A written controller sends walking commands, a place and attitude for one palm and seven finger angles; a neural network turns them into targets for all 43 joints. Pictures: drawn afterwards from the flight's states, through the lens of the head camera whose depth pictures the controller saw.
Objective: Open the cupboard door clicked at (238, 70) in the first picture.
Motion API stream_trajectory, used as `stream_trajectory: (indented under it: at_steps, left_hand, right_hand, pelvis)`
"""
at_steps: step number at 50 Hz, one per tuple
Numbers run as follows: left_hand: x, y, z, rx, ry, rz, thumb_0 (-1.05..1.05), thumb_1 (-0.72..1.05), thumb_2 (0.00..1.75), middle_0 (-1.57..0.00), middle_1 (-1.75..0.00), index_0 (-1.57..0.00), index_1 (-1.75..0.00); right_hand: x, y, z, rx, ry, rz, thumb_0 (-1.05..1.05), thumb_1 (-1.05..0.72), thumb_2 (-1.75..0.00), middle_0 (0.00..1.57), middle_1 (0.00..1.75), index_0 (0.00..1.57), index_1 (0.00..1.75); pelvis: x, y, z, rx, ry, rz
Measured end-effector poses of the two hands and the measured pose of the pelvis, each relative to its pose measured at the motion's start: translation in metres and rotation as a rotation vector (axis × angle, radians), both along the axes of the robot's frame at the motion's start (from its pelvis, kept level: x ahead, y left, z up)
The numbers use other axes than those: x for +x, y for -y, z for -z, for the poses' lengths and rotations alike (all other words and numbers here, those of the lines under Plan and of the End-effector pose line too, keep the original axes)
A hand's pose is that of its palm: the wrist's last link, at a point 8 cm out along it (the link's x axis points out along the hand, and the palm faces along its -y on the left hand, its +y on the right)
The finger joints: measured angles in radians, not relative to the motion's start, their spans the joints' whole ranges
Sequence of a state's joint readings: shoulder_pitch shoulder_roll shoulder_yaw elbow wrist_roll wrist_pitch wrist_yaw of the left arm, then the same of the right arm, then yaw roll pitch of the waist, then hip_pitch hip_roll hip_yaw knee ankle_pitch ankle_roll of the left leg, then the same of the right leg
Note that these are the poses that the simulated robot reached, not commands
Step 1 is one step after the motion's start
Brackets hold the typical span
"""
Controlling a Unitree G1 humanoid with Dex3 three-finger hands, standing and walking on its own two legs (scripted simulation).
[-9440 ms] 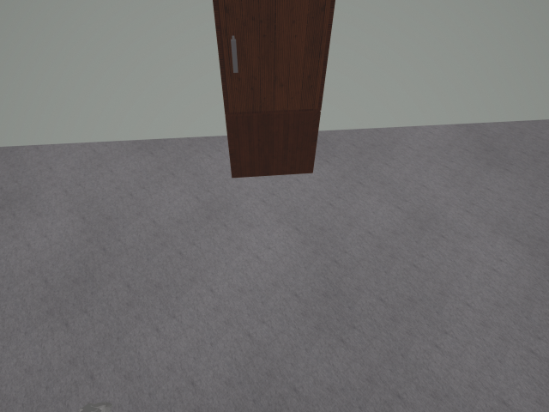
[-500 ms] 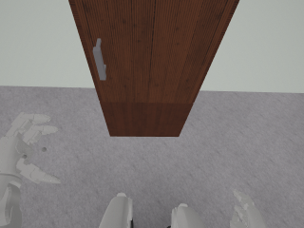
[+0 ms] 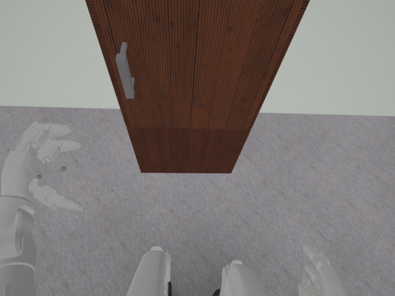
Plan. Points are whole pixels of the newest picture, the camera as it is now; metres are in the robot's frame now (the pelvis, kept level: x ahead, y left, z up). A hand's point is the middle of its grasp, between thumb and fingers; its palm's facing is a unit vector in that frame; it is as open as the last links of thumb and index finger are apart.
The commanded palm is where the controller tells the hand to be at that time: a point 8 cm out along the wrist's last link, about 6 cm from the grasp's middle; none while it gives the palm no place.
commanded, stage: move the hooked fingers beside the handle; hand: left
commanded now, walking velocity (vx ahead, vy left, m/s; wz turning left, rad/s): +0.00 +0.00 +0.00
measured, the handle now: (127, 71) +0.59 +0.21 +0.04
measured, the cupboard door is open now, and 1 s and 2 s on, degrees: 0 0 0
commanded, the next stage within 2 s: none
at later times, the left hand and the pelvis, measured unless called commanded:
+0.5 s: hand (79, 135) +0.40 +0.27 +0.04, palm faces +0.07 -1.00 -0.02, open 14.0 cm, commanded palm +0.39 +0.31 +0.04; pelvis +0.00 +0.01 +0.00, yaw -1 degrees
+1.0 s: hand (92, 104) +0.49 +0.27 +0.04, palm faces +0.09 -1.00 -0.01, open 14.0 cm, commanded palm +0.48 +0.30 +0.04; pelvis +0.00 +0.01 -0.02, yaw -3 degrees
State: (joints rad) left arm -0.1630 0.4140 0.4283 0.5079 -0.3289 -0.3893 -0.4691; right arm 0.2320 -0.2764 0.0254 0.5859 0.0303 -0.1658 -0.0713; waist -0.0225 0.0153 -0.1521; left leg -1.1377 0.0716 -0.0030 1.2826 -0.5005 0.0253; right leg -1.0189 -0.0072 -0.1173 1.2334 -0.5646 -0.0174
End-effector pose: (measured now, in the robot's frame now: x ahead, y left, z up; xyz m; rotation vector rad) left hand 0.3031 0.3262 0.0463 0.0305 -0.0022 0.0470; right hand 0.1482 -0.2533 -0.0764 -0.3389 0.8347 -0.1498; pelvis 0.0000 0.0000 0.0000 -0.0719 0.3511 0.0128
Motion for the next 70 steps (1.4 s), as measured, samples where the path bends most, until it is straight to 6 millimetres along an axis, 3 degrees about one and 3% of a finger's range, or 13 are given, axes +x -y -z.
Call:
stream_trajectory:
  at_steps: [24, 54, 70]
  left_hand:
    - [0.070, 0.006, 0.001, -0.012, 0.002, -0.017, -0.01, -0.50, 0.30, -0.30, -1.20, -0.30, -1.20]
    - [0.170, 0.008, 0.005, -0.011, 0.008, -0.035, -0.01, -0.50, 0.30, -0.30, -1.20, -0.30, -1.20]
    - [0.218, 0.010, 0.007, -0.013, 0.003, -0.025, -0.01, -0.50, 0.30, -0.30, -1.20, -0.30, -1.20]
  right_hand:
    - [-0.060, 0.008, 0.012, -0.010, -0.207, 0.108, 0.01, -0.90, -0.90, 0.21, 0.30, 0.21, 0.30]
    - [-0.132, 0.013, 0.032, -0.042, -0.470, 0.206, 0.01, -0.90, -0.90, 0.21, 0.30, 0.21, 0.30]
    - [-0.159, 0.006, 0.035, -0.059, -0.566, 0.238, 0.01, -0.91, -0.90, 0.21, 0.30, 0.21, 0.30]
  pelvis:
    - [0.001, -0.007, -0.001, 0.006, -0.032, 0.022]
    - [-0.005, -0.007, 0.020, -0.016, -0.123, 0.039]
    - [-0.007, -0.012, 0.032, -0.037, -0.179, 0.044]
